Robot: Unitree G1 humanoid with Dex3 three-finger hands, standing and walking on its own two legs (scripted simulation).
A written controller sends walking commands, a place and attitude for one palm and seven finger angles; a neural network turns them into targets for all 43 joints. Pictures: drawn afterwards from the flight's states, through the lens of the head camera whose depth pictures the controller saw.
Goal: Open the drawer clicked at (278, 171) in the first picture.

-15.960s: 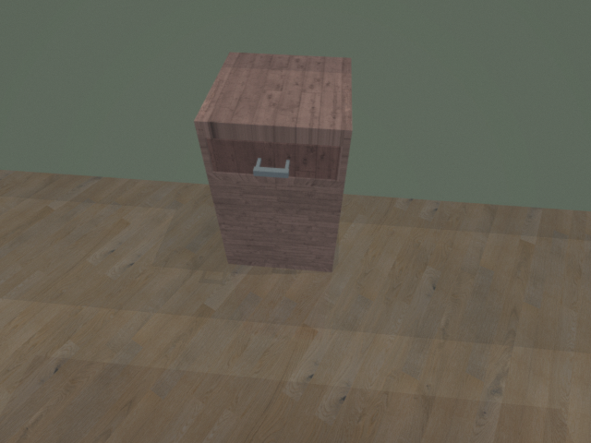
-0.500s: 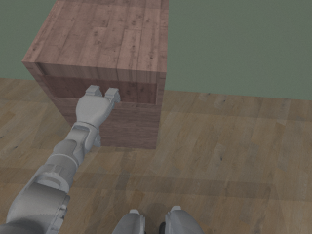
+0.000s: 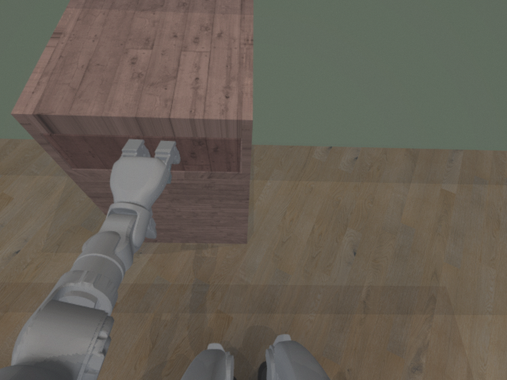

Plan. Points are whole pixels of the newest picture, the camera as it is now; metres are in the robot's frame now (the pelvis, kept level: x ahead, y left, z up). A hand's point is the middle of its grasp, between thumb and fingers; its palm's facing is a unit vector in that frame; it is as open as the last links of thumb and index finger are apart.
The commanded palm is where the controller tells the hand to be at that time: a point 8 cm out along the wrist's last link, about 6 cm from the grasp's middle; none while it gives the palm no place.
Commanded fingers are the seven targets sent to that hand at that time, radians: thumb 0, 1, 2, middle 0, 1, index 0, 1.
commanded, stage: re-aim the fingers above the handle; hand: left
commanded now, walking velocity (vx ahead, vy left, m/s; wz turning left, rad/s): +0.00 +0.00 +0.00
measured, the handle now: (147, 168) +0.53 +0.21 -0.10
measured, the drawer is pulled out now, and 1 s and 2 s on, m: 0.00 0.00 0.00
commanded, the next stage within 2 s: lower the fingers behind the handle in 0.20 s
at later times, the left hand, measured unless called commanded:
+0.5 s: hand (145, 194) +0.44 +0.19 -0.05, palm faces -0.01 -0.01 -1.00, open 13.8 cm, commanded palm +0.42 +0.18 -0.01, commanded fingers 0.00 -0.50 0.30 -0.30 -1.20 -0.30 -1.20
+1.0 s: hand (152, 196) +0.46 +0.18 -0.09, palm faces -0.05 -0.03 -1.00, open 13.9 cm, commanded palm +0.43 +0.18 -0.04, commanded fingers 0.00 -0.50 0.30 -0.30 -1.20 -0.30 -1.20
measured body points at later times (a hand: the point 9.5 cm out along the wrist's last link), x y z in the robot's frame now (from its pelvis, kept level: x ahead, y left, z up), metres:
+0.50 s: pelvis -0.01 +0.00 -0.01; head +0.12 +0.00 +0.43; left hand +0.44 +0.19 +0.00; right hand +0.05 -0.27 -0.14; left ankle -0.01 +0.06 -0.64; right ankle +0.02 -0.08 -0.64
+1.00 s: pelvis -0.02 +0.00 -0.03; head +0.14 +0.00 +0.39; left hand +0.45 +0.18 -0.03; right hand +0.02 -0.26 -0.17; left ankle -0.01 +0.06 -0.64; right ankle +0.02 -0.08 -0.64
